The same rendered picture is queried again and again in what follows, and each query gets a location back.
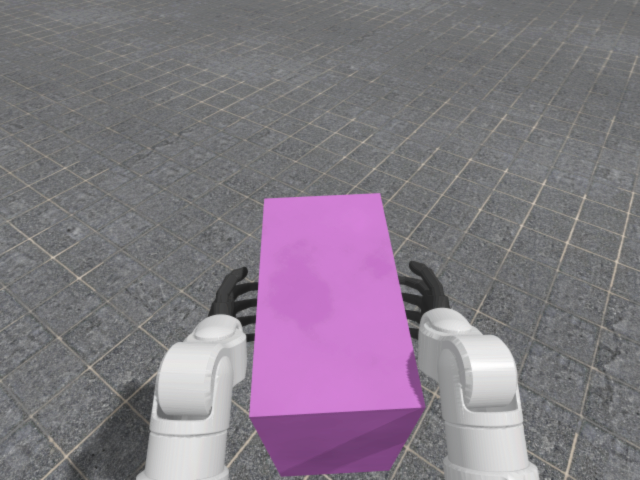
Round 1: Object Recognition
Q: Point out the right robot forearm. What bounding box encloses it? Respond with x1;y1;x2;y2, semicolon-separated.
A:
418;308;539;480

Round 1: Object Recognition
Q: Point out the robot left hand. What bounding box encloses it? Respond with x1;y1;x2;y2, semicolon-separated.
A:
208;267;258;342

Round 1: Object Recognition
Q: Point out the left robot forearm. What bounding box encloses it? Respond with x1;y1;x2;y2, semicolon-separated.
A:
136;314;248;480

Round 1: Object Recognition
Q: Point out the carton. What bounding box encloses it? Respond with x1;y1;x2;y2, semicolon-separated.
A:
249;193;426;477

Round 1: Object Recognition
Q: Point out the robot right hand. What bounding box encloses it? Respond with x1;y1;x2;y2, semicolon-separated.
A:
398;261;451;340

